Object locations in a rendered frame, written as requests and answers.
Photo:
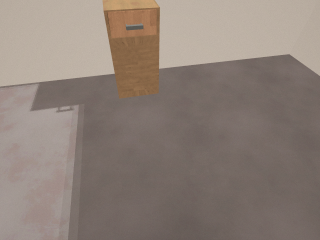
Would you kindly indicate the handle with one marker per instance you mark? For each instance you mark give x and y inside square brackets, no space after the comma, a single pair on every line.
[134,27]

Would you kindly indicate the drawer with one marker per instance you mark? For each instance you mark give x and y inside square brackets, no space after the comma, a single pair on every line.
[119,19]

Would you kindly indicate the cabinet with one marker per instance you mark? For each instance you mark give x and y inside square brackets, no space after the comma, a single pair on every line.
[135,58]

